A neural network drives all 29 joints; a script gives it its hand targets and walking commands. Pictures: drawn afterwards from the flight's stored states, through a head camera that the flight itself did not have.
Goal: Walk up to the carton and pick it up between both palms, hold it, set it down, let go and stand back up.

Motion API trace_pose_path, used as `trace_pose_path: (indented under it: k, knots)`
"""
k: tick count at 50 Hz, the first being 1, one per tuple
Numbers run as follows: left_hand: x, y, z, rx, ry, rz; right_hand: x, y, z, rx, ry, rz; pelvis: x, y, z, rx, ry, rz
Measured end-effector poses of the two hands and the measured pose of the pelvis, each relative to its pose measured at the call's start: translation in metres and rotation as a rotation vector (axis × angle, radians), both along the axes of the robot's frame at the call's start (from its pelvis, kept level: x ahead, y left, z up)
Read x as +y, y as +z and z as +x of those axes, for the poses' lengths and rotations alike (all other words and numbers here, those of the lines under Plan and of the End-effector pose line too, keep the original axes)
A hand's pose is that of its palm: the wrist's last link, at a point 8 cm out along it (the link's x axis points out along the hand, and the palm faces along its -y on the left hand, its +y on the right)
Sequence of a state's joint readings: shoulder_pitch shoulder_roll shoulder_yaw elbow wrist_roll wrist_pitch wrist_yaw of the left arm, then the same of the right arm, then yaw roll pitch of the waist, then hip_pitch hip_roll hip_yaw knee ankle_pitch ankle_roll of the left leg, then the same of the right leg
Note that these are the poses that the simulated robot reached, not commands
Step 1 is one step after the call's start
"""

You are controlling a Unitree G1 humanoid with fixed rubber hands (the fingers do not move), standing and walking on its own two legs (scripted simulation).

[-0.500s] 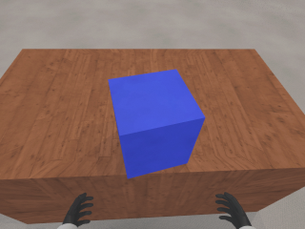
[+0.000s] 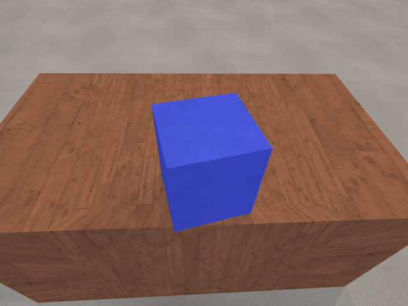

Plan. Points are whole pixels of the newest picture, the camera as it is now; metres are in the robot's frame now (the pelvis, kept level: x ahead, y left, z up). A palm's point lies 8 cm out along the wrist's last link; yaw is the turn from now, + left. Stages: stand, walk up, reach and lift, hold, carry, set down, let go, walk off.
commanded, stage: stand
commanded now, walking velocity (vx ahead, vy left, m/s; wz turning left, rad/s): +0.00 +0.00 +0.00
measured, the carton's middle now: (204, 162) +0.44 +0.00 +0.01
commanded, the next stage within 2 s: none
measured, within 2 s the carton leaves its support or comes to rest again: neither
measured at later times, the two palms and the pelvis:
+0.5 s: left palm out of the picture -0.06 +0.25 -0.15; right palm out of the picture -0.04 -0.23 -0.13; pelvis -0.03 +0.01 +0.00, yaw +1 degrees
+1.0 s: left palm out of the picture -0.03 +0.23 -0.15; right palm out of the picture -0.03 -0.23 -0.13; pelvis +0.00 +0.00 +0.00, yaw +1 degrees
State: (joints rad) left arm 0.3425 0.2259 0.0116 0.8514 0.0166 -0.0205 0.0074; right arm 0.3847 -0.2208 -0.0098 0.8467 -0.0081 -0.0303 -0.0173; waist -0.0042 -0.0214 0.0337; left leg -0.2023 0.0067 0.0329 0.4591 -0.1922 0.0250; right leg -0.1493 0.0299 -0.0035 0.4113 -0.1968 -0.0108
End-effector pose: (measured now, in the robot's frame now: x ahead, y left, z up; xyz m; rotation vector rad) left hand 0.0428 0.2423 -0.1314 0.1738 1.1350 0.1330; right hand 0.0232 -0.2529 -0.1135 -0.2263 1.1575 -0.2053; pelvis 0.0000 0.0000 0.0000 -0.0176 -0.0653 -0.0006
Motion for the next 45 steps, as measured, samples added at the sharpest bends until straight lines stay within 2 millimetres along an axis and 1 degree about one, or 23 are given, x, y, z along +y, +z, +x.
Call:
trace_pose_path:
  k: [3,6,11,17,25,29,34,39,45]
  knots:
    - [0.003,-0.004,-0.017,0.037,0.004,-0.001,0.005,-0.003,-0.02,0.04,-0.01,0.007,0.003,-0.001,-0.006,-0.001,0.0,0.0]
    - [0.006,-0.007,-0.032,0.067,0.01,-0.002,0.01,-0.006,-0.037,0.07,-0.02,0.011,0.006,-0.001,-0.011,-0.002,0.001,0.001]
    - [0.011,-0.011,-0.054,0.11,0.023,-0.002,0.015,-0.01,-0.054,0.103,-0.032,0.016,0.01,-0.003,-0.017,-0.001,0.002,0.002]
    - [0.012,-0.014,-0.078,0.16,0.04,-0.003,0.02,-0.012,-0.062,0.12,-0.036,0.022,0.013,-0.003,-0.023,0.005,0.007,0.004]
    - [0.008,-0.016,-0.101,0.215,0.066,-0.009,0.023,-0.015,-0.06,0.124,-0.031,0.027,0.013,-0.004,-0.026,0.012,0.013,0.006]
    - [0.004,-0.017,-0.106,0.228,0.078,-0.013,0.022,-0.017,-0.057,0.122,-0.033,0.03,0.012,-0.004,-0.025,0.013,0.016,0.006]
    - [-0.001,-0.017,-0.107,0.236,0.087,-0.019,0.021,-0.018,-0.054,0.125,-0.039,0.034,0.01,-0.004,-0.022,0.018,0.017,0.007]
    - [-0.006,-0.018,-0.103,0.244,0.087,-0.021,0.02,-0.02,-0.054,0.139,-0.044,0.038,0.007,-0.005,-0.019,0.022,0.016,0.009]
    - [-0.01,-0.017,-0.091,0.248,0.087,-0.022,0.019,-0.02,-0.054,0.166,-0.057,0.043,0.004,-0.004,-0.011,0.033,0.014,0.01]
